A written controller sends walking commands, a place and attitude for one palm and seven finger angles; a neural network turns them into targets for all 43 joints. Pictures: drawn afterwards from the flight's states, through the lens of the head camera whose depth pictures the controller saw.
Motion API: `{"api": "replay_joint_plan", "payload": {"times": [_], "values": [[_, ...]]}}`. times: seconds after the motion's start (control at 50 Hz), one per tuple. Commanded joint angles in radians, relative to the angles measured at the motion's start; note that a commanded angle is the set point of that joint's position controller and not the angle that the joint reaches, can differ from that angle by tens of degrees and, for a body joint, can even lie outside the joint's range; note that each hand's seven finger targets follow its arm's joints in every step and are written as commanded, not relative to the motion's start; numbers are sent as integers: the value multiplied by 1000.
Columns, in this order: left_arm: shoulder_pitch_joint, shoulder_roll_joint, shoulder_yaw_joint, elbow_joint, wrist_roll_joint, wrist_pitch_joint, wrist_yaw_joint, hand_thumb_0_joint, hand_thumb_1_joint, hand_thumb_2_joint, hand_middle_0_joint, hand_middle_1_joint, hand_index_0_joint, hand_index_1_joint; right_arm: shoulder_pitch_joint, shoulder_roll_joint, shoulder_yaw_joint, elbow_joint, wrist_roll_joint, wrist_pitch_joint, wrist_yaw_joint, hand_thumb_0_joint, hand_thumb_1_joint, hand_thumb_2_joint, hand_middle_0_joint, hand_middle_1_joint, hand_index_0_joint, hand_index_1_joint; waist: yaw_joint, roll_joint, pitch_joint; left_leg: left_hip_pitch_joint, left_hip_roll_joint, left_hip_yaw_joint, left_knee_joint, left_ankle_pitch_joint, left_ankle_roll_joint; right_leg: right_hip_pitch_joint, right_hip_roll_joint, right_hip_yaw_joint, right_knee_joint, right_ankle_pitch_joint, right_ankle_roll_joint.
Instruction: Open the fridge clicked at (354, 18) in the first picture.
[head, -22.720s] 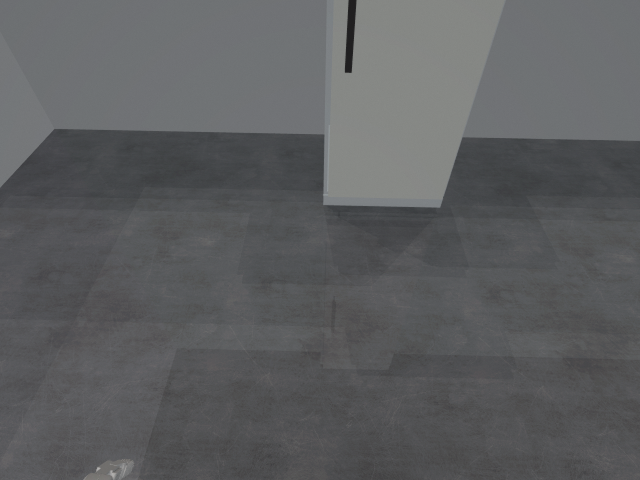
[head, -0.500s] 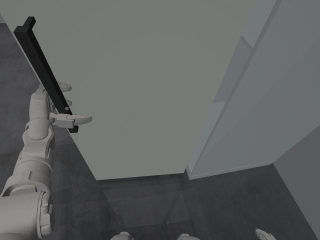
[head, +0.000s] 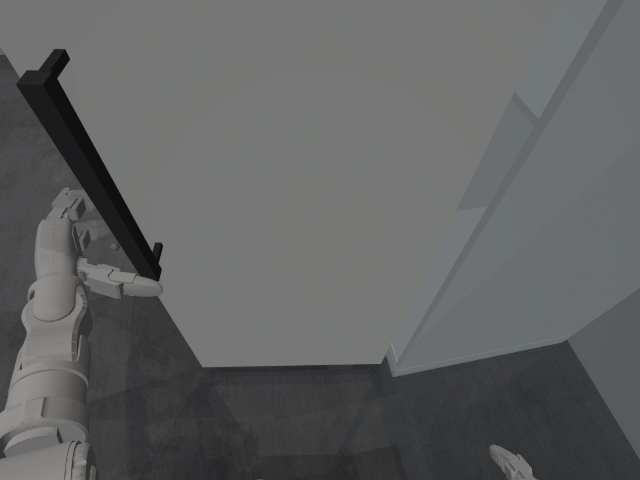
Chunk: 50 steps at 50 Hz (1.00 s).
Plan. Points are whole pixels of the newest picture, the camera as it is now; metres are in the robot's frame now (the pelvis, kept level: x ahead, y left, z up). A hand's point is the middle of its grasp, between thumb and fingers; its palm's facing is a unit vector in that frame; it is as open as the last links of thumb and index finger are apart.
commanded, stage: slip the hand off the handle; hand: left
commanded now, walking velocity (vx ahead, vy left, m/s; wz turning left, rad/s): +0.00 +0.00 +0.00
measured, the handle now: (115, 191) +0.43 +0.28 +0.11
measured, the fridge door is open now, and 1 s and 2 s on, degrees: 80 78 78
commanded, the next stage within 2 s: draw the hand back to the body in 1.10 s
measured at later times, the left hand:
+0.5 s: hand (59, 257) +0.36 +0.35 +0.06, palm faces +0.33 -0.91 -0.24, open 14.7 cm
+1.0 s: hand (44, 321) +0.27 +0.33 +0.06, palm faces +0.33 -0.91 -0.23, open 14.7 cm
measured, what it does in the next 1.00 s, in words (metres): stands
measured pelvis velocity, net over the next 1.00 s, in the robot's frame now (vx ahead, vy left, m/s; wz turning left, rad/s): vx -0.02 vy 0.00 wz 0.03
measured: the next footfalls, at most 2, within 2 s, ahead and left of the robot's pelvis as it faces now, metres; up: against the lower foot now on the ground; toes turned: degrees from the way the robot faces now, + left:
none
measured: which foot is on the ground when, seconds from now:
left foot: down 0.00-1.00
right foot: down 0.00-1.00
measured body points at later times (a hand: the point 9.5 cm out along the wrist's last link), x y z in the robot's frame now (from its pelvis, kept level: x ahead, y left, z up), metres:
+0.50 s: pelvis +0.00 +0.01 -0.01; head +0.06 +0.03 +0.44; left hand +0.34 +0.39 +0.07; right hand +0.10 -0.25 -0.11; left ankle +0.00 +0.10 -0.71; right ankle -0.01 -0.13 -0.71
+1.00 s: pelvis -0.02 +0.00 -0.01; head +0.01 +0.02 +0.44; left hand +0.25 +0.37 +0.07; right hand +0.15 -0.24 -0.09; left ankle +0.00 +0.10 -0.71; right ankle -0.01 -0.13 -0.71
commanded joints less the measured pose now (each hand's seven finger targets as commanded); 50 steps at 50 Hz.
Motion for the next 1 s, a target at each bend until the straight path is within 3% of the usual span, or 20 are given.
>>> {"api": "replay_joint_plan", "payload": {"times": [0.0,0.1,0.16,0.24,0.28,0.3,0.38,0.4,0.46,0.52,0.56,0.64,0.68,0.7,0.78,0.8,0.82,0.86,0.9,0.98], "values": [[-225,310,90,-268,-28,-66,-31,0,-550,200,-250,-1150,-250,-1150,71,-162,-77,-94,6,-28,-11,0,-900,-900,200,300,200,300,28,86,-353,248,9,-23,-40,583,-6,153,27,-16,-40,427,-23],[-274,317,85,-246,-59,-61,-100,0,-550,200,-250,-1150,-250,-1150,70,-172,-79,-83,15,-25,-22,0,-900,-900,200,300,200,300,-5,80,-272,219,10,-38,-39,505,-9,91,32,-23,-49,364,-25],[-326,313,66,-261,-64,-73,-124,0,-550,200,-250,-1150,-250,-1150,75,-176,-82,-81,15,-29,-31,0,-900,-900,200,300,200,300,-20,92,-282,236,6,-48,-28,499,-7,67,36,-27,-48,339,-31],[-295,348,87,-257,-59,-94,-144,0,-550,200,-250,-1150,-250,-1150,79,-179,-84,-73,10,-29,-30,0,-900,-900,200,300,200,300,-1,144,-337,273,9,-65,-18,526,-23,45,36,-30,-33,314,-33],[-325,409,129,-246,-61,-100,-145,0,-550,200,-250,-1150,-250,-1150,84,-185,-81,-64,9,-28,-31,0,-900,-900,200,300,200,300,-1,151,-347,264,9,-72,-11,516,-28,35,38,-31,-27,303,-34],[-308,391,121,-228,-62,-98,-148,0,-550,200,-250,-1150,-250,-1150,83,-182,-81,-66,8,-26,-30,0,-900,-900,200,300,200,300,2,146,-341,252,7,-70,-11,505,-26,37,37,-32,-27,298,-33],[-345,484,181,-134,-56,-82,-156,0,-550,200,-250,-1150,-250,-1150,77,-190,-70,-77,12,-17,-36,0,-900,-900,200,300,200,300,5,121,-293,158,-3,-61,-27,378,-14,48,33,-31,-30,256,-34],[-282,455,172,-108,-57,-76,-163,0,-550,200,-250,-1150,-250,-1150,81,-184,-70,-85,12,-17,-33,0,-900,-900,200,300,200,300,21,101,-296,153,-4,-60,-30,375,-13,60,35,-34,-30,254,-35],[-150,435,174,-200,-76,-88,-183,0,-550,200,-250,-1150,-250,-1150,79,-183,-76,-125,13,-21,-21,0,-900,-900,200,300,200,300,57,157,-374,208,3,-60,-20,489,-22,82,42,-36,-17,275,-41],[-70,379,149,-278,-105,-95,-191,0,-550,200,-250,-1150,-250,-1150,67,-179,-78,-136,16,-25,-9,0,-900,-900,200,300,200,300,47,142,-343,230,16,-74,-21,507,-27,45,49,-44,-17,255,-34],[-13,380,183,-284,-136,-91,-190,0,-550,200,-250,-1150,-250,-1150,61,-184,-80,-142,18,-29,-9,0,-900,-900,200,300,200,300,50,82,-302,179,10,-69,-25,460,-18,65,52,-48,-22,250,-35],[-17,398,208,-298,-140,-62,-176,0,-550,200,-250,-1150,-250,-1150,28,-186,-74,-151,26,-32,-17,0,-900,-900,200,300,200,300,37,48,-208,95,1,-65,-62,236,-5,33,45,-47,-35,141,-30],[-69,415,194,-381,-119,-76,-163,0,-550,200,-250,-1150,-250,-1150,14,-180,-69,-156,24,-42,-23,0,-900,-900,200,300,200,300,36,122,-219,116,-2,-71,-68,198,-5,24,43,-38,-34,101,-36],[-58,378,161,-421,-113,-84,-159,0,-550,200,-250,-1150,-250,-1150,5,-172,-66,-160,22,-50,-26,0,-900,-900,200,300,200,300,34,167,-229,147,-2,-74,-68,200,-7,13,42,-38,-31,96,-39],[-70,355,116,-506,-111,-121,-148,0,-550,200,-250,-1150,-250,-1150,-5,-172,-62,-144,16,-83,-44,0,-900,-900,200,300,200,300,19,187,-251,203,10,-111,-75,158,-20,-20,45,-41,-24,62,-40],[-64,310,80,-502,-117,-120,-149,0,-550,200,-250,-1150,-250,-1150,-17,-168,-57,-140,17,-91,-47,0,-900,-900,200,300,200,300,11,187,-227,204,11,-117,-82,128,-21,-32,43,-44,-25,52,-39],[-49,302,82,-479,-128,-112,-149,0,-550,200,-250,-1150,-250,-1150,-17,-170,-57,-134,18,-99,-51,0,-900,-900,200,300,200,300,10,153,-215,191,10,-124,-89,90,-20,-31,41,-46,-29,42,-37],[24,350,142,-442,-142,-90,-150,0,-550,200,-250,-1150,-250,-1150,-19,-177,-56,-132,21,-106,-59,0,-900,-900,200,300,200,300,34,107,-206,142,1,-109,-94,75,-12,19,39,-42,-43,42,-40],[37,320,109,-429,-137,-54,-155,0,-550,200,-250,-1150,-250,-1150,-39,-167,-47,-138,29,-111,-58,0,-900,-900,200,300,200,300,39,122,-183,131,-1,-101,-104,64,-13,21,31,-41,-48,40,-38],[168,346,154,-480,-136,-16,-151,0,-550,200,-250,-1150,-250,-1150,-46,-162,-47,-166,28,-117,-50,0,-900,-900,200,300,200,300,74,117,-214,134,-6,-81,-97,161,-12,83,29,-43,-51,98,-40]]}}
